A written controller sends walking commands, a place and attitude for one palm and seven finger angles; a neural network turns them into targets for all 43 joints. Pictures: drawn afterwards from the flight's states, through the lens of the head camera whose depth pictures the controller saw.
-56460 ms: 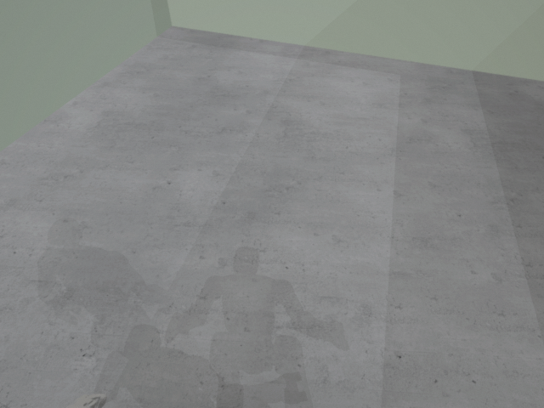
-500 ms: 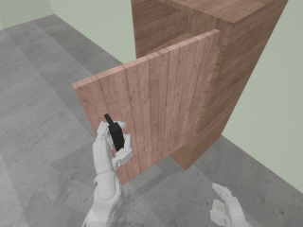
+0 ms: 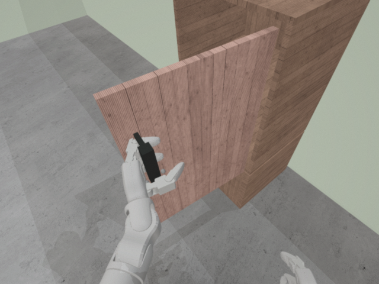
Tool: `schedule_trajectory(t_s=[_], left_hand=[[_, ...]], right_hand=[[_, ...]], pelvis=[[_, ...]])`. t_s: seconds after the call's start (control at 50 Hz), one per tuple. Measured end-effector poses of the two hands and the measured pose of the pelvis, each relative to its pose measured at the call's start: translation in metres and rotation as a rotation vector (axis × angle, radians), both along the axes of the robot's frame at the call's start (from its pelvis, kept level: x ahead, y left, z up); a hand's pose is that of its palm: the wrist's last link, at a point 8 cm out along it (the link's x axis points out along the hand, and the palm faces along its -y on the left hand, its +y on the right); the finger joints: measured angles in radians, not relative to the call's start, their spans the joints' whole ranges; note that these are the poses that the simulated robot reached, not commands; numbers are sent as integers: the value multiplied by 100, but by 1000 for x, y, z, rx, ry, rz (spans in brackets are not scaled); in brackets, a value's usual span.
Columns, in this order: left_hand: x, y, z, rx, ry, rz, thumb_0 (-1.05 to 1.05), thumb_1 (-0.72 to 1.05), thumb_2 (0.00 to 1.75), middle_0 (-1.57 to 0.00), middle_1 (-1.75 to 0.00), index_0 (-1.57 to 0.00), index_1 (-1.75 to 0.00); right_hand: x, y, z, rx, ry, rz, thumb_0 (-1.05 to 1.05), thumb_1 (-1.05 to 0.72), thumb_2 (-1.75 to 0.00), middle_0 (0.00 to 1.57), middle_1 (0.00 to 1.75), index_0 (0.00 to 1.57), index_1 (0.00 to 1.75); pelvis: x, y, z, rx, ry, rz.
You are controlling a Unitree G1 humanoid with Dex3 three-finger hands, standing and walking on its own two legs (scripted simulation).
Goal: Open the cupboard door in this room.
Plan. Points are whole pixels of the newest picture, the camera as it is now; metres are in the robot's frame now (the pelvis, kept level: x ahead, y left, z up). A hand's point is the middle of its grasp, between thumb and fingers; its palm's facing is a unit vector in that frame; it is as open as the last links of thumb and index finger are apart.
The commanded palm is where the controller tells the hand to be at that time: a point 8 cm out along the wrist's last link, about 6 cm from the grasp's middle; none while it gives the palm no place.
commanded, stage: open thumb and fingers to let go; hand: left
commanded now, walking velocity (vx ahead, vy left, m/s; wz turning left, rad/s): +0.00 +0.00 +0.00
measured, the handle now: (147, 159) +0.36 +0.11 +0.07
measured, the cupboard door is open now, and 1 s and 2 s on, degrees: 83 85 85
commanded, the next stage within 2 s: slide the hand sideways off the handle in 0.46 s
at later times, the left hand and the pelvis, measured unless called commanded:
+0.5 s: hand (161, 174) +0.32 +0.07 +0.07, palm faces +0.26 -0.97 -0.01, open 14.6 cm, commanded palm +0.28 +0.12 +0.07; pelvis -0.01 +0.03 +0.00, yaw -1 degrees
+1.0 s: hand (154, 194) +0.28 +0.08 +0.07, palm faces -0.19 -0.98 +0.00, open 16.2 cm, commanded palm +0.26 +0.15 +0.07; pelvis -0.01 +0.05 +0.00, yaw -2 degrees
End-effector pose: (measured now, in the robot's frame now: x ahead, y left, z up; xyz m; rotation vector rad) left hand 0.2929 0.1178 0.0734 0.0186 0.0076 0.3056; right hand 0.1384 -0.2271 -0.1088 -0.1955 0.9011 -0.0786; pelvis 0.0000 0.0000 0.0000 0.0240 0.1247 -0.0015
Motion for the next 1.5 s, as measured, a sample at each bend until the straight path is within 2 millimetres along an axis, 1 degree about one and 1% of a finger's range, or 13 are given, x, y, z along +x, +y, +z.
schedule_trajectory(t_s=[0.16,0.24,0.34,0.6,0.7,0.74,0.78,0.86,1.0,1.1,1.26,1.38,1.5], left_hand=[[-1,-1,0,-10,-11,-2,0,-27,40,-31,-121,-31,-121],[-4,-2,-1,-9,-18,-6,0,-39,35,-29,-112,-29,-112],[-3,-1,-1,-6,-18,-16,-1,-47,32,-27,-95,-27,-94],[-6,6,-2,8,-24,-75,-1,-50,30,-42,-64,-39,-66],[-10,23,-4,110,-40,-410,-1,-50,30,-33,-50,-25,-51],[-10,28,-4,94,-16,-517,-1,-50,30,-28,-44,-21,-45],[-9,30,-6,38,6,-551,-1,-51,30,-25,-40,-19,-41],[-10,27,-6,-34,0,-529,-1,-51,30,-20,-35,-19,-36],[-23,24,-6,-15,-21,-501,-1,-50,30,-18,-33,-18,-32],[-34,34,-6,7,-15,-481,-1,-50,30,-17,-32,-17,-31],[-47,50,-6,17,5,-461,-1,-50,30,-18,-31,-17,-31],[-53,61,-7,18,16,-454,-1,-50,30,-18,-31,-18,-31],[-64,76,-7,17,25,-431,-1,-50,30,-19,-31,-18,-31]], right_hand=[[-12,3,3,-2,-14,-12,1,-90,-90,20,29,19,30],[-11,9,6,0,-35,-7,1,-90,-90,20,29,19,30],[-6,19,9,2,-57,5,1,-90,-90,20,30,20,30],[6,45,11,16,-76,47,1,-90,-90,20,30,20,30],[0,47,13,11,-90,40,1,-90,-90,20,30,20,30],[-3,46,14,12,-100,26,1,-90,-90,20,30,20,30],[-5,46,15,13,-113,15,1,-90,-90,20,30,20,30],[-8,46,20,16,-135,10,1,-90,-90,20,30,20,30],[-8,47,24,29,-151,6,1,-90,-90,20,30,20,30],[-1,47,24,32,-158,11,1,-90,-90,20,30,20,30],[19,45,27,27,-201,36,1,-90,-90,20,30,20,30],[33,39,31,19,-238,47,1,-90,-90,20,30,20,30],[39,32,33,10,-262,47,1,-90,-90,20,30,20,30]], pelvis=[[-7,7,0,-1,-1,-10],[-10,11,-1,-5,-6,-12],[-12,17,-2,-9,-8,-13],[-14,31,-3,-16,-11,-12],[-16,35,-4,-18,-23,-5],[-17,38,-4,-22,-31,-3],[-17,41,-3,-23,-37,-5],[-16,45,-2,-19,-34,-16],[-11,45,-2,-14,-26,-38],[-7,43,-3,-16,-27,-36],[-2,37,-4,-18,-19,-23],[2,31,-5,-19,-12,-16],[5,26,-6,-20,-8,-12]])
